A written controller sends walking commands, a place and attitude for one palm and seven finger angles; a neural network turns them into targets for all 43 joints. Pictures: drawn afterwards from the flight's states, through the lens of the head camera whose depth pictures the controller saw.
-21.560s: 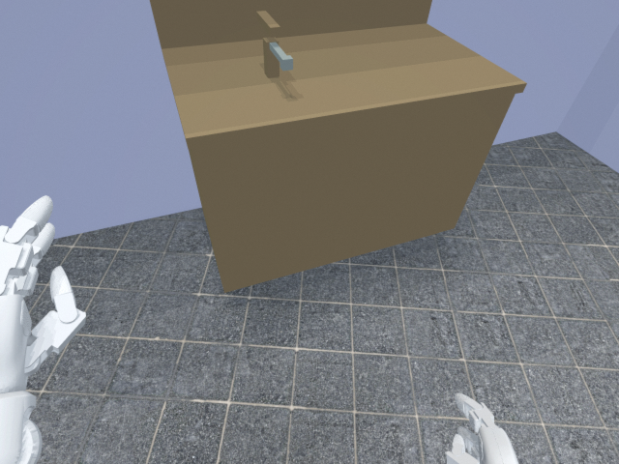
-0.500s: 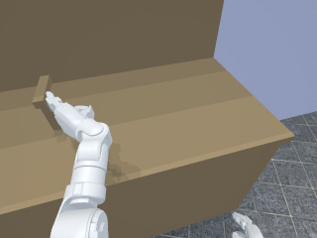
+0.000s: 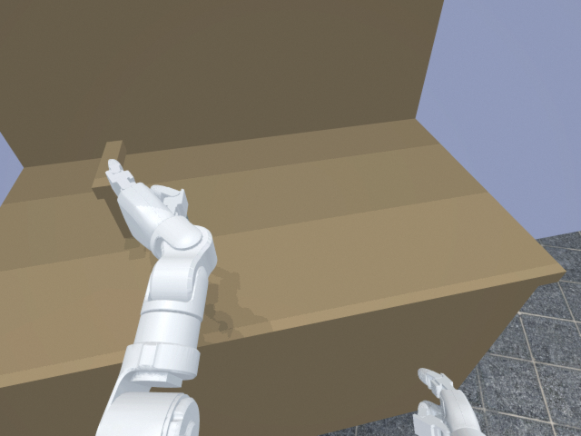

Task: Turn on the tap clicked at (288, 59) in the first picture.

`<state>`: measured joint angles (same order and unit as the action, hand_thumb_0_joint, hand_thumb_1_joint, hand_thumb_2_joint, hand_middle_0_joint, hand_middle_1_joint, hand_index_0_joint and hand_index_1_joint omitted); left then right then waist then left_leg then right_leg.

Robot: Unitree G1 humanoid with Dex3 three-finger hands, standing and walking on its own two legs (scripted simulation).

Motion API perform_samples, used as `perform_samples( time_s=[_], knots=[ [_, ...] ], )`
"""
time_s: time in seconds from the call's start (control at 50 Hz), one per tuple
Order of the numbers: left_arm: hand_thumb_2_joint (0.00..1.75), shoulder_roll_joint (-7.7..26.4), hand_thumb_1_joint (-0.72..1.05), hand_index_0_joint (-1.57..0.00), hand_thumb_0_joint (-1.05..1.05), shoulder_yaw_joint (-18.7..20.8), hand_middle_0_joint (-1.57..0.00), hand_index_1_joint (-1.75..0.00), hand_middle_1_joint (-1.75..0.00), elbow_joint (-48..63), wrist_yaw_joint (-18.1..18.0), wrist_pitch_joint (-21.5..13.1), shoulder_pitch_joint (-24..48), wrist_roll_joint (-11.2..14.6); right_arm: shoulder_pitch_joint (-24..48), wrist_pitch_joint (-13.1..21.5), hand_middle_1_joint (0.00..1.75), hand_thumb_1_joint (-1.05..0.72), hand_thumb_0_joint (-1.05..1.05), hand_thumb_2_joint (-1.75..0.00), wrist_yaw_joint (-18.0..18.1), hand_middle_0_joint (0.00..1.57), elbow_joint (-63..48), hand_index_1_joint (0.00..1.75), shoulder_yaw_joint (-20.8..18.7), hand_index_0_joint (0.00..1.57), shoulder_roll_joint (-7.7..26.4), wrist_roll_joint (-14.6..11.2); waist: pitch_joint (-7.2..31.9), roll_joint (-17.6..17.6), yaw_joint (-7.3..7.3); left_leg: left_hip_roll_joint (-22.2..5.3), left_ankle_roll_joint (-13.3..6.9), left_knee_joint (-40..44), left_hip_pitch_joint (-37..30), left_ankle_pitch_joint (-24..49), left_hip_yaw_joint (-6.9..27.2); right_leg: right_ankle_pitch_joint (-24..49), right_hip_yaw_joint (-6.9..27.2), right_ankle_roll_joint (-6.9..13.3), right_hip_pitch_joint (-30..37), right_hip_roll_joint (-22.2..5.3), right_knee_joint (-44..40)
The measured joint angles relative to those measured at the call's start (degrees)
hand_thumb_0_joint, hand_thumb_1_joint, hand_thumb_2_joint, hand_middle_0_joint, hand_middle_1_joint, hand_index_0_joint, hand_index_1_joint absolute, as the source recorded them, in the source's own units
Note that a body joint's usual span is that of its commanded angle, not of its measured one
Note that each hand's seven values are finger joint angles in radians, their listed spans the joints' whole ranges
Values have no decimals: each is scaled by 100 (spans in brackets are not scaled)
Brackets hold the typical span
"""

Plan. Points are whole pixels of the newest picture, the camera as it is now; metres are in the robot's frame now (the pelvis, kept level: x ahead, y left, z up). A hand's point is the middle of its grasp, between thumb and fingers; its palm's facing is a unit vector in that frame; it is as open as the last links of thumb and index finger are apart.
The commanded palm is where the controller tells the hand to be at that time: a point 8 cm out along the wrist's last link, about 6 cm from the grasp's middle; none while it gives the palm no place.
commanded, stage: draw the hand back beside the body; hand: left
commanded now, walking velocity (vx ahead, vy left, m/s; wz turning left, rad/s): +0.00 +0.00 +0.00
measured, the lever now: (177, 221) +0.41 +0.23 +0.08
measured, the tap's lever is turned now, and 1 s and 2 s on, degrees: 48 48 48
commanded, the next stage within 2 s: step back with the hand held close in 1.50 s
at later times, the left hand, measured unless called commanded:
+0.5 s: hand (147, 256) +0.28 +0.21 +0.16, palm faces +0.25 -0.94 -0.25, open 7.7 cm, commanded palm +0.25 +0.24 +0.16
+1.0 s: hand (97, 281) +0.23 +0.25 +0.16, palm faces +0.29 -0.92 -0.27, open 7.5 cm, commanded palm +0.20 +0.29 +0.17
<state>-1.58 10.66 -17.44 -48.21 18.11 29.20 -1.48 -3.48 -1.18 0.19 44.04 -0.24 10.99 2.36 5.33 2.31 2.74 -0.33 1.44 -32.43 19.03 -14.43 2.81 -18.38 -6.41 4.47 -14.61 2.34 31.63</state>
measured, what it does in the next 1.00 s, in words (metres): stands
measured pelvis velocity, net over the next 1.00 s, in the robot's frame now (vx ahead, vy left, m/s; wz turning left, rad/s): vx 0.00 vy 0.03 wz -0.04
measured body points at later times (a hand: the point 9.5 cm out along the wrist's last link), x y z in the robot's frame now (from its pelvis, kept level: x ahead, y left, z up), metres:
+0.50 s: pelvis -0.02 +0.02 +0.01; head -0.04 +0.00 +0.46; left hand +0.26 +0.25 +0.17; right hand +0.15 -0.23 -0.08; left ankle +0.03 +0.14 -0.73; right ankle -0.01 -0.06 -0.73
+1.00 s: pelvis +0.00 +0.03 +0.02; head -0.03 +0.02 +0.46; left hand +0.21 +0.29 +0.18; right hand +0.19 -0.18 -0.06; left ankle +0.03 +0.14 -0.73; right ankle -0.01 -0.06 -0.73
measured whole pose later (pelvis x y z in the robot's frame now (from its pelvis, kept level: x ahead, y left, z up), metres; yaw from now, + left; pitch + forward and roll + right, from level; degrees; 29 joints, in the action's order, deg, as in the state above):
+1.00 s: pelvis +0.00 +0.03 +0.02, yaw -3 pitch -7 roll -1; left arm 17.5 9.5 15.0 -5.5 -5.1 -15.5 4.2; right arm -8.6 2.6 2.8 36.7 2.9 13.0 0.3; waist -2.7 2.9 4.0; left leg 0.3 -1.3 -21.4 4.9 -10.0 -0.4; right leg -11.2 -3.0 1.9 -0.2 1.8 17.8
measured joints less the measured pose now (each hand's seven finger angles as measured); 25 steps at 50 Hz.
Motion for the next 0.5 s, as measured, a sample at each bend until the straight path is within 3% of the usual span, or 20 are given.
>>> perform_samples(
  time_s=[0.06,0.12,0.18,0.24,0.32,0.4,0.5],
  knots=[
    [90,22,90,-14,1,-160,-14,-15,-15,1,226,89,-55,15,-32,-51,30,-91,1,-89,36,20,10,30,46,20,8,-43,-28,-5,14,21,-16,51,-77,25,5,18,-5,-14,75,-20,-40],
    [90,248,91,-14,1,-494,-14,-15,-15,447,1228,-41,-511,48,-106,-212,30,-91,1,-89,188,20,-206,30,117,20,-16,-137,-140,-53,-15,23,-44,173,-250,69,-94,44,91,-23,166,-31,-59],
    [90,529,90,-15,1,-650,-14,-16,-16,1002,2186,-238,-1105,277,-225,-335,30,-91,1,-89,349,20,-445,30,173,20,-16,-241,-208,-69,-90,-14,-53,299,-463,94,-219,95,219,-35,313,-2,-139],
    [90,728,90,-15,1,-558,-15,-17,-16,1426,2649,-244,-1623,653,-339,-412,30,-91,1,-89,481,20,-581,30,217,20,33,-330,-243,-56,-148,-72,-55,394,-682,101,-313,169,319,-44,519,55,-286],
    [90,1401,90,-16,1,-375,-16,-18,-17,1496,3417,-783,-2363,730,-490,-355,30,-91,1,-89,425,20,-695,30,226,20,92,-335,-342,-86,-259,-117,-58,566,-946,163,-351,290,364,-41,797,105,-528],
    [90,1890,90,-16,2,-363,-16,-19,-18,1788,3815,-1323,-2910,660,-697,-57,30,-91,1,-89,379,20,-790,30,159,20,264,-343,-616,-12,-155,-141,-61,693,-1116,258,-324,461,345,-47,1048,135,-812],
    [90,1909,90,-16,2,-606,-16,-20,-20,2129,3996,-1933,-3041,598,-705,236,30,-91,1,-89,377,20,-620,30,137,20,421,-327,-860,153,29,-61,-134,887,-1206,440,-249,651,268,-113,1207,68,-1082]
  ],
)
